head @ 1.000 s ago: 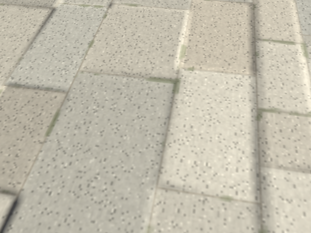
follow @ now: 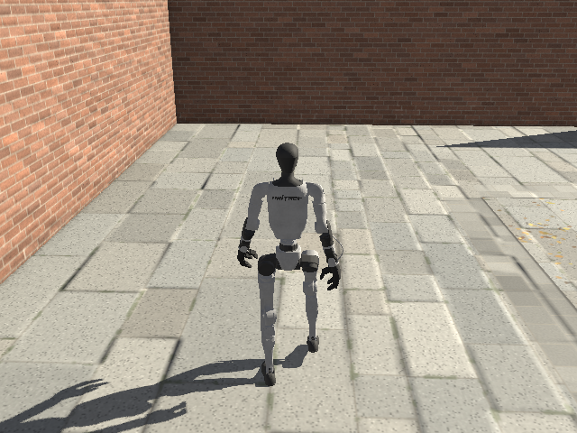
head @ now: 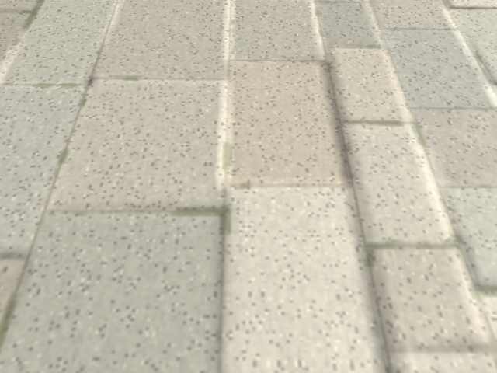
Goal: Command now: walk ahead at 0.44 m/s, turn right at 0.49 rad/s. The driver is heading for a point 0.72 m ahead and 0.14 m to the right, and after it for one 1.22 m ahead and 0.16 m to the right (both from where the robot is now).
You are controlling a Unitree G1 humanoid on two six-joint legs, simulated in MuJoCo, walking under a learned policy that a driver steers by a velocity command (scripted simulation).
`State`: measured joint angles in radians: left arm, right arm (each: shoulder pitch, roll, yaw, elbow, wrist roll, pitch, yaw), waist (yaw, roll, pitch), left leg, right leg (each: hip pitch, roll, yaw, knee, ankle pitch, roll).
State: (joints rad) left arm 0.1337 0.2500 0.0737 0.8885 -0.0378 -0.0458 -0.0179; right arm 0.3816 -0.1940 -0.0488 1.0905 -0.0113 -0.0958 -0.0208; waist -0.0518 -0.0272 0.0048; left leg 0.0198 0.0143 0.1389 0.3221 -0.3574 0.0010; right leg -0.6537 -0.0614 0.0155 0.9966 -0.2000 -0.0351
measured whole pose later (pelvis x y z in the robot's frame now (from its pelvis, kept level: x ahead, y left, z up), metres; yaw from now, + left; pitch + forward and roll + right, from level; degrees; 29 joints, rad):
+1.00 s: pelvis +0.54 -0.11 +0.01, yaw -20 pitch +1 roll +1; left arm 0.22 0.28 0.06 0.81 -0.01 -0.07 0.01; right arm 0.29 -0.25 -0.05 0.88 0.00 -0.10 0.03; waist -0.03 -0.04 0.02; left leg -0.17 -0.07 0.04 0.30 -0.15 0.07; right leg -0.62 -0.10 0.05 1.02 -0.25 -0.01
